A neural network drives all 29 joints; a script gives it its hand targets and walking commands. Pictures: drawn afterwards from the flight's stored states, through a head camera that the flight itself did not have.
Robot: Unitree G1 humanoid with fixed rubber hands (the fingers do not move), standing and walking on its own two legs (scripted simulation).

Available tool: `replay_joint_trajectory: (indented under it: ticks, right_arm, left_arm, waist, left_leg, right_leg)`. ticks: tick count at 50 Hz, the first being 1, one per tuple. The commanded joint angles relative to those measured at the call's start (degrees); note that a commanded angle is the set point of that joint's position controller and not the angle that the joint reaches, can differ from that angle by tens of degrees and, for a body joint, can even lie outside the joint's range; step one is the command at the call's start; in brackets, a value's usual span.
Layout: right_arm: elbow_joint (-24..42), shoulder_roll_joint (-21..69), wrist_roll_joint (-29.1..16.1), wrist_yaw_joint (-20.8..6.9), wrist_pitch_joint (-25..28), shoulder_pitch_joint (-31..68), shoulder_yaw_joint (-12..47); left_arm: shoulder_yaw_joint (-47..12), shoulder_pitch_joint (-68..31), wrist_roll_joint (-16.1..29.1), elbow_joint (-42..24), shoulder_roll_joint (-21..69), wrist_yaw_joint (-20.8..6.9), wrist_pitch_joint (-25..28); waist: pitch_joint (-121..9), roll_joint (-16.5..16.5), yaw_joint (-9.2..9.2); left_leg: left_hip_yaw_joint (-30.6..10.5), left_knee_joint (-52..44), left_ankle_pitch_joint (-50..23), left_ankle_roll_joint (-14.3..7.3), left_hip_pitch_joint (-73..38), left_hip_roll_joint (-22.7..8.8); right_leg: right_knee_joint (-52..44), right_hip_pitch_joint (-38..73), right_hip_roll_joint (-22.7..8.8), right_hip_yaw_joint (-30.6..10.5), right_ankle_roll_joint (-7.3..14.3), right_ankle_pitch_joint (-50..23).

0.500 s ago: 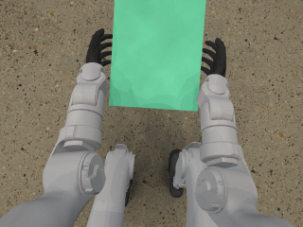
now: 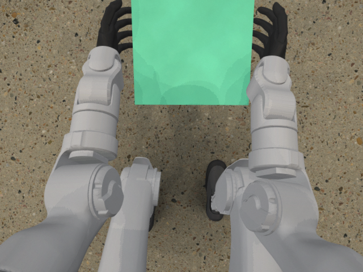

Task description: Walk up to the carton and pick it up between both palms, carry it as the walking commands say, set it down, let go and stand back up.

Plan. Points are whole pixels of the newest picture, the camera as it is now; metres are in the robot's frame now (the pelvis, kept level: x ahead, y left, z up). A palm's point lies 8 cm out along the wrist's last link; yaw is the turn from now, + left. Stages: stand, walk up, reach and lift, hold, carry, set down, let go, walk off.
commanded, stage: set down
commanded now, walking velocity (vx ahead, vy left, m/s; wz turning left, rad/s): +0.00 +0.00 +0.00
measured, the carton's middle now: (193, 33) +0.58 -0.02 -0.20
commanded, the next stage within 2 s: none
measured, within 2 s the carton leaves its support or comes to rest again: rests again in 1.52 s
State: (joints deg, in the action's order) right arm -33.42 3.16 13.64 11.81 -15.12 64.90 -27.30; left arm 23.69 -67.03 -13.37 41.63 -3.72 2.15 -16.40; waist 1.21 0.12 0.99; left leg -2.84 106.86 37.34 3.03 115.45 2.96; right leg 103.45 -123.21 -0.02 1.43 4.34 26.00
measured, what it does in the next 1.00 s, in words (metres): lowers itself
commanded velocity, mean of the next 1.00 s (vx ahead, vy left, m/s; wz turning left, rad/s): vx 0.00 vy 0.00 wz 0.00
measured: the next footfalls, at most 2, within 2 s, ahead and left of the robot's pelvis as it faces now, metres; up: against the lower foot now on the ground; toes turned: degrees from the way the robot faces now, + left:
none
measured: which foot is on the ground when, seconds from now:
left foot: down 0.00-1.00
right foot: down 0.00-1.00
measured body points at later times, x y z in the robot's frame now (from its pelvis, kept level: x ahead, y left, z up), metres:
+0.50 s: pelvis +0.00 +0.01 -0.05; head +0.37 -0.02 +0.20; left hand +0.56 +0.14 -0.21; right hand +0.55 -0.15 -0.21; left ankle +0.07 +0.15 -0.44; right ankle +0.12 -0.09 -0.44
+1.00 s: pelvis +0.00 +0.02 -0.08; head +0.40 +0.00 +0.11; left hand +0.57 +0.14 -0.29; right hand +0.59 -0.16 -0.27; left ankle +0.07 +0.15 -0.44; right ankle +0.12 -0.09 -0.44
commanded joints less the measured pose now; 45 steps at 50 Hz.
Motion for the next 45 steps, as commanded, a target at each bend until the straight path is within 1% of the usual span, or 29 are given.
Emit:
replay_joint_trajectory:
  ticks: [1,2,4,5,6,9,10,11,12,13,14,15,16,18,21,23,24,27,28,29,31,33,34,37,39,41,42,43,45]
  right_arm:
    - [-9.8,44.2,-6.6,-16.9,0.2,34.9,32.2]
    - [-9.9,45.3,-7.3,-17.0,0.4,35.0,33.1]
    - [-8.9,43.6,-7.8,-16.8,0.4,36.0,33.0]
    - [-9.7,42.0,-7.3,-17.0,0.3,38.3,33.9]
    - [-6.4,42.5,-9.6,-17.2,0.5,40.0,34.7]
    - [-8.0,40.5,-9.3,-16.9,0.9,40.6,34.9]
    - [-10.8,39.4,-8.4,-17.1,0.7,38.6,33.0]
    - [-10.3,38.9,-8.5,-17.6,1.0,39.3,31.9]
    - [-7.6,38.8,-9.5,-17.8,1.0,43.2,33.6]
    - [-10.8,39.3,-9.5,-17.8,0.8,40.2,32.7]
    - [-8.8,40.7,-10.7,-18.0,1.0,41.1,33.8]
    - [-10.2,38.1,-10.2,-17.7,0.8,42.8,34.5]
    - [-8.3,37.8,-11.2,-18.0,1.2,43.8,34.2]
    - [-4.4,36.6,-12.5,-17.8,2.0,44.5,36.8]
    - [-13.9,35.9,-11.0,-17.9,1.1,43.1,33.4]
    - [-16.9,35.3,-9.9,-19.1,1.1,39.7,29.6]
    - [-15.9,36.1,-10.0,-19.7,1.1,40.0,29.7]
    - [-16.1,34.9,-10.0,-20.4,0.8,41.7,29.8]
    - [-18.6,33.1,-9.1,-20.4,1.0,39.0,27.0]
    - [-15.3,32.6,-10.0,-20.8,1.7,41.1,27.9]
    - [-19.9,33.5,-9.4,-20.7,1.1,37.9,27.1]
    - [-24.3,33.8,-8.4,-21.6,0.6,36.2,24.3]
    - [-22.4,32.7,-8.5,-21.9,1.1,35.8,23.8]
    - [-18.4,30.2,-10.1,-21.5,2.3,39.2,26.2]
    - [-19.0,33.1,-12.5,-21.5,1.8,38.1,27.3]
    - [-21.7,32.2,-11.8,-21.4,1.6,37.8,27.5]
    - [-21.8,31.8,-13.0,-21.4,1.5,38.3,26.2]
    - [-24.7,31.7,-11.7,-21.6,0.9,36.8,26.3]
    - [-19.4,31.2,-13.5,-21.9,1.5,39.6,27.3]
  left_arm:
    - [-26.5,-36.2,12.5,-3.6,50.1,-15.2,3.3]
    - [-26.4,-35.9,11.6,-3.9,48.9,-14.8,3.5]
    - [-26.3,-35.3,12.1,-2.1,50.1,-15.0,3.2]
    - [-25.6,-36.2,11.8,-0.5,47.9,-14.9,3.2]
    - [-28.3,-39.7,13.6,-6.2,48.8,-14.8,3.7]
    - [-29.1,-39.1,14.6,-3.8,47.9,-14.6,3.8]
    - [-27.5,-38.2,14.0,0.3,48.3,-14.6,3.2]
    - [-27.3,-39.2,13.9,-1.1,48.1,-14.7,3.2]
    - [-26.2,-38.5,13.0,-1.4,46.5,-14.8,3.3]
    - [-28.0,-39.4,13.7,-2.3,46.4,-14.0,3.9]
    - [-28.9,-40.1,13.8,-3.8,46.8,-14.0,3.7]
    - [-28.8,-40.5,14.1,-1.6,44.1,-13.9,3.5]
    - [-29.0,-39.9,14.2,-1.3,47.3,-14.1,3.1]
    - [-33.1,-44.3,17.1,-6.7,46.3,-13.5,3.9]
    - [-30.7,-45.2,16.5,-1.2,43.3,-13.8,3.7]
    - [-30.0,-44.6,15.5,-1.4,41.9,-13.8,4.1]
    - [-30.4,-46.9,15.1,-2.8,41.6,-13.5,4.1]
    - [-31.3,-46.7,16.5,-2.3,41.5,-13.8,4.0]
    - [-31.2,-46.0,16.2,0.4,42.2,-13.8,3.5]
    - [-31.5,-46.4,15.9,-2.0,42.4,-13.5,3.8]
    - [-33.1,-47.8,17.9,-2.6,40.2,-14.0,4.3]
    - [-32.0,-48.2,16.7,-1.9,38.7,-14.0,4.5]
    - [-31.7,-48.4,16.1,-1.6,38.7,-13.5,4.3]
    - [-34.3,-46.7,18.6,-2.3,38.3,-13.5,4.9]
    - [-34.5,-52.2,19.9,-6.9,35.5,-12.8,6.0]
    - [-35.8,-52.0,20.9,-5.0,35.4,-12.7,5.7]
    - [-37.0,-53.4,21.6,-8.2,35.2,-12.3,6.1]
    - [-36.3,-51.6,21.4,-4.1,35.0,-12.4,5.7]
    - [-36.6,-54.4,21.5,-8.8,34.3,-12.0,5.8]
  waist:
    - [-60.8,-3.7,-1.77]
    - [-61.3,-2.8,-0.25]
    - [-61.1,-2.2,-1.36]
    - [-58.7,-4.8,-1.71]
    - [-62.2,-1.2,-0.53]
    - [-61.2,-5.0,-2.31]
    - [-56.3,-0.5,-2.54]
    - [-57.0,-0.6,-3.16]
    - [-55.7,-3.0,-0.23]
    - [-59.1,-1.6,-2.16]
    - [-61.6,-0.4,-1.04]
    - [-59.2,-3.3,-2.63]
    - [-59.5,1.0,-2.20]
    - [-65.6,-0.2,-3.57]
    - [-56.8,-0.9,-2.41]
    - [-49.7,-0.4,-4.20]
    - [-50.7,1.2,-2.78]
    - [-53.3,-0.5,-4.14]
    - [-47.5,2.1,-5.49]
    - [-49.2,5.0,-4.30]
    - [-48.9,0.7,-6.80]
    - [-42.2,1.6,-5.83]
    - [-42.6,5.0,-5.85]
    - [-47.8,3.4,-6.22]
    - [-51.0,3.3,-4.55]
    - [-50.4,1.7,-6.18]
    - [-52.9,5.6,-6.25]
    - [-49.8,3.0,-7.04]
    - [-55.2,4.9,-5.88]
  left_leg:
    - [6.3,-5.8,-14.1,-1.9,-2.9,7.3]
    - [6.9,-4.1,-15.2,-1.6,0.4,7.2]
    - [7.6,-3.7,-14.9,-1.2,-0.3,6.9]
    - [6.2,-2.9,-12.6,-1.5,1.8,6.8]
    - [7.2,-2.5,-15.1,-1.5,-0.8,6.9]
    - [6.0,-1.0,-14.4,-1.3,2.5,7.0]
    - [6.5,-1.9,-12.9,-1.3,-1.0,6.7]
    - [6.1,-1.4,-12.7,-1.3,1.5,6.6]
    - [6.9,-0.7,-13.1,-1.4,3.8,6.6]
    - [6.8,-0.5,-13.9,-1.8,-1.5,6.4]
    - [7.0,-0.1,-15.7,-1.9,-3.3,6.5]
    - [6.8,0.9,-13.7,-1.8,-1.1,6.2]
    - [7.1,0.9,-16.0,-1.5,-3.1,6.4]
    - [6.6,2.4,-19.0,-1.2,-4.0,6.1]
    - [7.3,3.3,-13.0,-0.8,2.5,6.0]
    - [6.0,2.6,-13.4,-1.4,3.7,5.2]
    - [7.4,2.9,-14.5,-0.9,0.7,5.5]
    - [6.5,4.2,-15.1,-1.0,0.3,5.7]
    - [6.3,3.9,-14.6,-0.8,1.5,5.4]
    - [5.8,3.3,-17.4,-0.7,-2.8,5.3]
    - [6.7,5.5,-15.6,-0.3,2.0,5.4]
    - [6.0,4.9,-13.6,-0.6,2.8,5.2]
    - [6.6,4.9,-14.5,0.0,1.7,4.9]
    - [6.0,6.9,-21.3,0.1,1.0,4.5]
    - [6.4,7.5,-21.5,-0.2,-1.4,4.3]
    - [6.6,8.3,-19.7,0.1,1.2,4.5]
    - [6.5,7.6,-20.4,-0.2,-3.7,4.7]
    - [5.9,8.2,-19.7,-0.1,-2.2,4.1]
    - [6.2,8.4,-23.5,-0.6,-8.5,3.9]
  right_leg:
    - [-2.7,58.2,7.6,-5.8,-6.0,-22.4]
    - [-2.0,61.1,7.1,-7.6,-5.7,-26.9]
    - [-1.6,60.3,7.8,-6.4,-5.9,-25.8]
    - [-0.1,57.7,7.5,-6.0,-6.1,-23.0]
    - [0.0,59.2,7.4,-7.0,-5.7,-24.8]
    - [2.6,60.8,6.9,-6.2,-5.7,-27.1]
    - [1.1,54.8,7.9,-5.8,-5.3,-21.7]
    - [2.3,55.4,7.6,-5.6,-5.0,-22.2]
    - [2.6,56.9,7.3,-6.2,-5.6,-23.3]
    - [3.5,55.5,7.4,-4.7,-5.6,-22.4]
    - [3.6,56.5,7.7,-5.2,-5.4,-24.2]
    - [3.6,56.7,6.9,-5.2,-5.8,-23.1]
    - [4.8,55.2,7.4,-4.9,-5.4,-24.6]
    - [6.2,58.2,6.9,-4.9,-5.2,-28.6]
    - [6.6,58.5,6.0,-5.5,-5.2,-25.5]
    - [8.2,50.7,6.8,-4.0,-4.3,-23.6]
    - [7.6,50.1,6.9,-4.3,-4.5,-23.4]
    - [9.4,53.5,6.3,-3.8,-4.5,-25.4]
    - [9.4,47.7,6.6,-2.9,-4.2,-23.6]
    - [9.9,45.6,6.7,-2.6,-3.9,-24.2]
    - [10.5,50.8,6.1,-3.2,-3.8,-26.6]
    - [11.5,45.3,6.3,-2.7,-3.8,-23.1]
    - [11.3,44.8,6.6,-2.7,-3.4,-24.1]
    - [13.9,50.3,5.9,-2.6,-3.3,-32.4]
    - [14.6,52.0,6.2,-3.9,-3.5,-33.4]
    - [15.1,53.7,5.6,-3.6,-3.2,-33.9]
    - [15.3,52.5,5.8,-3.1,-3.2,-31.5]
    - [15.3,52.5,5.3,-3.1,-3.2,-31.4]
    - [15.6,50.6,5.6,-2.3,-3.3,-31.6]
